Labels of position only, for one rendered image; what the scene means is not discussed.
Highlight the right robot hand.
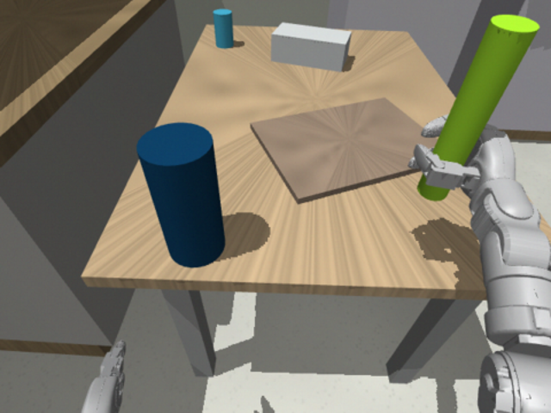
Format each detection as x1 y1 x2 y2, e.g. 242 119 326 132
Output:
408 114 516 200

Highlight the right robot arm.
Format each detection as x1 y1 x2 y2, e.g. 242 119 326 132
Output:
469 178 551 413

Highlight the left robot hand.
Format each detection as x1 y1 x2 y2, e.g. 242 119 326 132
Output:
81 341 126 413

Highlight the table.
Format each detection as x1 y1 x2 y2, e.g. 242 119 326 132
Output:
81 25 551 384

